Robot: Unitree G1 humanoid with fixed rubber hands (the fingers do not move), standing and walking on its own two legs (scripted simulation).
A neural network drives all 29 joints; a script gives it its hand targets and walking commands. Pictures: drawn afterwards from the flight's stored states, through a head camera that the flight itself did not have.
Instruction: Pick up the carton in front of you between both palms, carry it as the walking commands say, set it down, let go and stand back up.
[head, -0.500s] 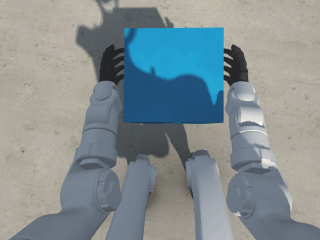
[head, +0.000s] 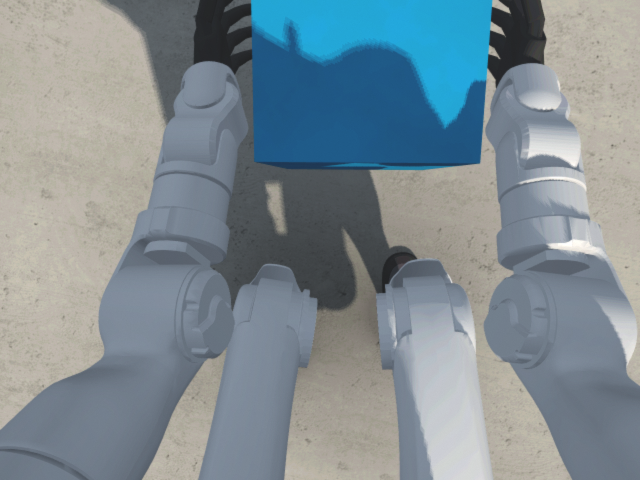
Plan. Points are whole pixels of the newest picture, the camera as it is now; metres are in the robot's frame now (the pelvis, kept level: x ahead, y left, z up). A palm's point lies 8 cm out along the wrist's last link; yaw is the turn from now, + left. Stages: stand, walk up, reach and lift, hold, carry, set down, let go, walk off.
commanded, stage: set down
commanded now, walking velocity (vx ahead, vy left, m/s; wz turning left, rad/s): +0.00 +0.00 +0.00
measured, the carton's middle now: (360, 82) +0.52 -0.06 -0.23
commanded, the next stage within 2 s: none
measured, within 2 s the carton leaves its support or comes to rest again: rests again in 0.68 s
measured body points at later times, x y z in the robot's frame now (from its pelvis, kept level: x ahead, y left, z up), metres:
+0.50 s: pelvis +0.00 +0.00 -0.03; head +0.36 -0.02 +0.25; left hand +0.54 +0.09 -0.20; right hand +0.51 -0.21 -0.20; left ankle +0.09 +0.12 -0.38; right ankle +0.13 -0.13 -0.38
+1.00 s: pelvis +0.00 +0.00 -0.04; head +0.35 -0.02 +0.23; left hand +0.54 +0.10 -0.21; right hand +0.52 -0.21 -0.21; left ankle +0.09 +0.12 -0.38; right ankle +0.13 -0.13 -0.38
